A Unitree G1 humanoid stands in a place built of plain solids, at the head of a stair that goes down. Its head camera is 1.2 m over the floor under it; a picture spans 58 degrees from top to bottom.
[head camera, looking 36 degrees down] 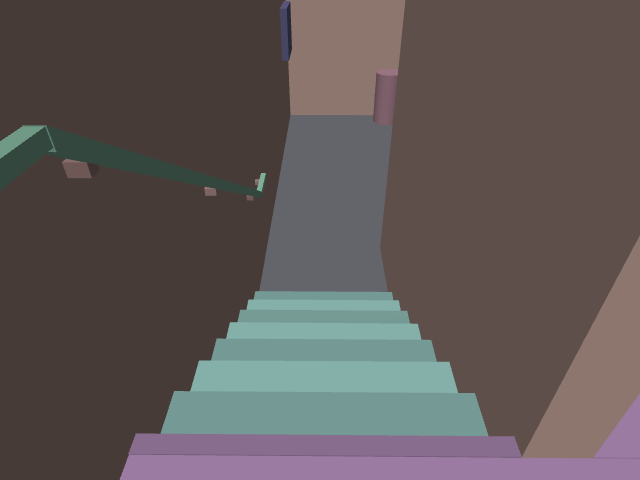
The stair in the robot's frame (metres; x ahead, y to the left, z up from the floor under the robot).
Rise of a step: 0.17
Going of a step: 0.27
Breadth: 1.10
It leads straight ahead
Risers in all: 8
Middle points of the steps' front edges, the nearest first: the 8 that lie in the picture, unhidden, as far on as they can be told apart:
0.69 -0.01 0.00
0.95 -0.02 -0.18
1.23 -0.02 -0.35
1.50 -0.02 -0.52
1.77 -0.02 -0.68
2.03 -0.02 -0.85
2.31 -0.03 -1.02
2.58 -0.03 -1.18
